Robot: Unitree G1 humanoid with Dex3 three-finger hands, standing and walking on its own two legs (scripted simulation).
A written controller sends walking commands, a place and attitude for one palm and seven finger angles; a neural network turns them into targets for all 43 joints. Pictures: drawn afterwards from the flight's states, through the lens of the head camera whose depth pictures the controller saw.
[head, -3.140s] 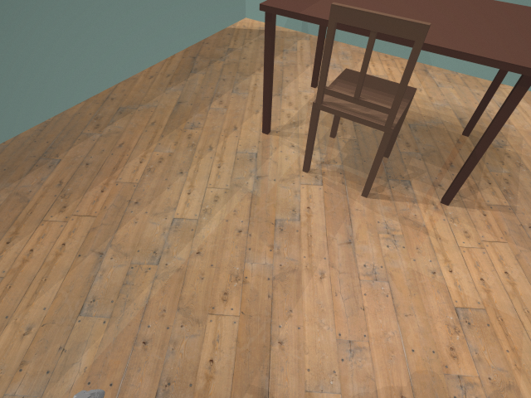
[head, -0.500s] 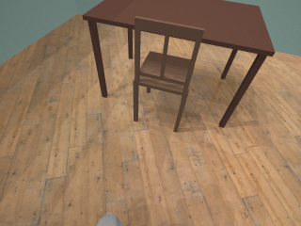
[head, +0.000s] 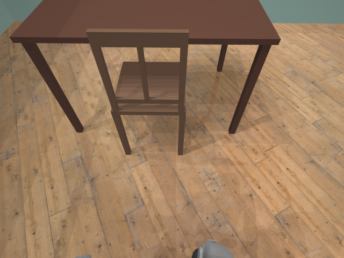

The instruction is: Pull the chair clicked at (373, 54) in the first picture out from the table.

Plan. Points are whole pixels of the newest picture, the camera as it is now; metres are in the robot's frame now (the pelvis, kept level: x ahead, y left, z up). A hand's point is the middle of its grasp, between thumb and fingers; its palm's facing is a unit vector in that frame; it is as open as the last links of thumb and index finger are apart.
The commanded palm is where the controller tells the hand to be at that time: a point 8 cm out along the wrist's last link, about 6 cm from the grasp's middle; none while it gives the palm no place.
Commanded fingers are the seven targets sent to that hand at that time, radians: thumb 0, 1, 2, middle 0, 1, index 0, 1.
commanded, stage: take the last steps up to it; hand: left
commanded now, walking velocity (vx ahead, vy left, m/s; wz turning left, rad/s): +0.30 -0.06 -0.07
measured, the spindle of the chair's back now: (143, 75) +0.80 +0.15 -0.10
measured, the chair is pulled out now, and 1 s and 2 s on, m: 0.00 0.00 0.00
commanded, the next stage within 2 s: come to a stop and stand still in 0.90 s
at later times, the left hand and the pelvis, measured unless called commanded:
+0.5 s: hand (111, 251) +0.16 +0.18 -0.19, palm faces +0.06 -0.99 -0.14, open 7.3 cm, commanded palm none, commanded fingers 0.00 0.90 0.90 -0.20 -0.30 -0.20 -0.30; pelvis +0.14 +0.00 +0.00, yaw -1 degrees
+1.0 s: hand (139, 174) +0.38 +0.12 -0.17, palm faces +0.04 -0.98 -0.20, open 7.2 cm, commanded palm none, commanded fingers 0.00 0.90 0.90 -0.20 -0.30 -0.20 -0.30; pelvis +0.31 -0.05 -0.01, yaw -1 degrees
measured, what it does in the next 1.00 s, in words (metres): walks ahead: right foot, then left foot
